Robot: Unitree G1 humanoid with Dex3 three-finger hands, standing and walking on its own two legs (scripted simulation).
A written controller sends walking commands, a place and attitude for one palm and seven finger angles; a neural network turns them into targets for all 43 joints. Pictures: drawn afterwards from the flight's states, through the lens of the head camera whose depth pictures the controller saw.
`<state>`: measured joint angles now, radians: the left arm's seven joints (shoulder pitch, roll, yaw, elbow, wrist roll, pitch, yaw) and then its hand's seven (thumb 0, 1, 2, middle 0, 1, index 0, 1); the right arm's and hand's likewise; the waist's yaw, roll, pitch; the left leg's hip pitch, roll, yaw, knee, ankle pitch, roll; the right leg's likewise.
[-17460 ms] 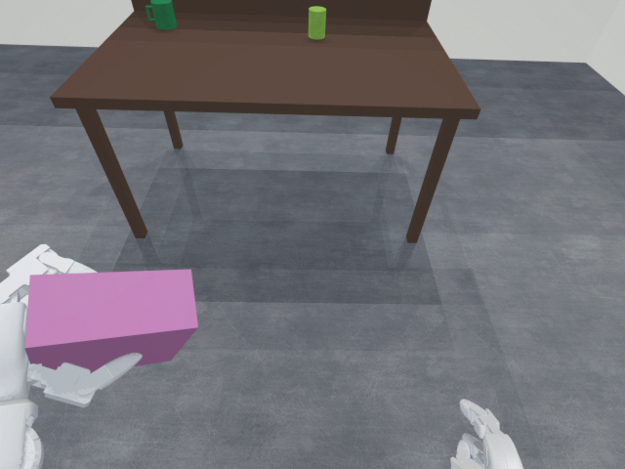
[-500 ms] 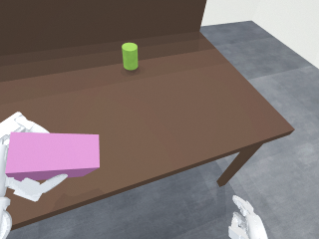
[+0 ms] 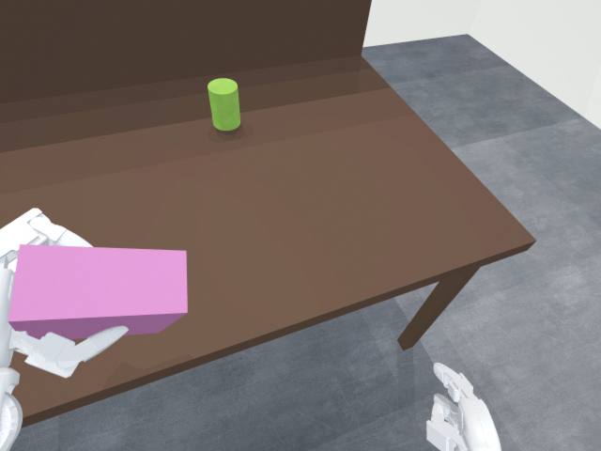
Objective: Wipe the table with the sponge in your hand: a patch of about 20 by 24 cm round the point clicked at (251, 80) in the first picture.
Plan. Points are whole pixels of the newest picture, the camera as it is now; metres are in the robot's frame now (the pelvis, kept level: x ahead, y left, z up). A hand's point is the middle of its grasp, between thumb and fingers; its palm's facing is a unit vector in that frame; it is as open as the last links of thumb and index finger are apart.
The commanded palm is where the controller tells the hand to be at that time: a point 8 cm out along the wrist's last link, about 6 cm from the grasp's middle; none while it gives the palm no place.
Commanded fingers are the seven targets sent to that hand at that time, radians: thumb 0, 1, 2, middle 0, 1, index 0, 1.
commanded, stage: come to a stop and stand still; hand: left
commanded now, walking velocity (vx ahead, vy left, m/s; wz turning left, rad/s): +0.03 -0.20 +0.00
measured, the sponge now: (128, 297) +0.24 +0.20 +0.13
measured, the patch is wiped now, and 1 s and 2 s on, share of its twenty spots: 0.00 0.00 0.00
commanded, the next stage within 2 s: look again from close up in 1.20 s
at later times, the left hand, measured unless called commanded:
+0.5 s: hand (54, 263) +0.24 +0.26 +0.18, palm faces +0.37 -0.78 -0.50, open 10.1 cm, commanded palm +0.16 +0.28 +0.18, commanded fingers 0.00 0.10 1.30 -1.20 -1.60 -1.20 -1.60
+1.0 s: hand (5, 288) +0.23 +0.31 +0.15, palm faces +0.37 -0.82 -0.43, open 10.1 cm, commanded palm +0.16 +0.33 +0.18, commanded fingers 0.00 0.10 1.30 -1.20 -1.60 -1.20 -1.60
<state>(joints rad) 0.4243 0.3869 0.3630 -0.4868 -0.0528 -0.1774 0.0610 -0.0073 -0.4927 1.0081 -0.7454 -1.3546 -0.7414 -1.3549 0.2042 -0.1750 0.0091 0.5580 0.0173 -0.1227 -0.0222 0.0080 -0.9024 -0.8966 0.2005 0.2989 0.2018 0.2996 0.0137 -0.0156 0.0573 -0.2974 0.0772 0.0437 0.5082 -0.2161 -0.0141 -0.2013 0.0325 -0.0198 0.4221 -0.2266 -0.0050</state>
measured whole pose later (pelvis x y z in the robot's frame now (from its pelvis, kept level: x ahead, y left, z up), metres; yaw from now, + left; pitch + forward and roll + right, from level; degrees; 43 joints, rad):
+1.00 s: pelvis +0.00 +0.05 -0.01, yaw -1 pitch +0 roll -2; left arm 0.41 0.42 0.39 -0.57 0.00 -0.14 0.11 -0.01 -0.49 1.01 -0.74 -1.35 -0.74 -1.35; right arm 0.17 -0.19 0.05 0.55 -0.01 -0.14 0.00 0.01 -0.90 -0.90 0.20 0.30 0.20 0.30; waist 0.04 -0.07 0.12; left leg -0.30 0.00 0.09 0.55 -0.25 0.07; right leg -0.22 -0.05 0.00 0.49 -0.26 0.02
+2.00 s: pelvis -0.04 +0.03 -0.01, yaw +0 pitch +0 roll -2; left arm 0.22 0.55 0.49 -0.38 -0.05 -0.26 0.10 -0.01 -0.49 1.01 -0.74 -1.35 -0.74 -1.35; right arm 0.22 -0.22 0.08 0.59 0.01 -0.17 -0.02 0.01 -0.90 -0.90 0.20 0.30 0.20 0.30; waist 0.04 -0.03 0.05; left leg -0.38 0.02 0.03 0.58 -0.22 0.03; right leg -0.29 0.00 -0.01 0.50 -0.21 0.02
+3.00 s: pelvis -0.03 +0.03 +0.00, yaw +0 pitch -2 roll -2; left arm 0.43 0.37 0.34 -0.45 -0.03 -0.17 0.09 -0.01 -0.49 1.02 -0.74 -1.35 -0.74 -1.35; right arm 0.23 -0.21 0.04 0.58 0.02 -0.13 -0.04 0.01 -0.90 -0.90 0.20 0.30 0.20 0.30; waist 0.00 -0.02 0.04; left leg -0.28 0.02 0.03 0.48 -0.17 0.03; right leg -0.18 0.00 0.00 0.39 -0.17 0.03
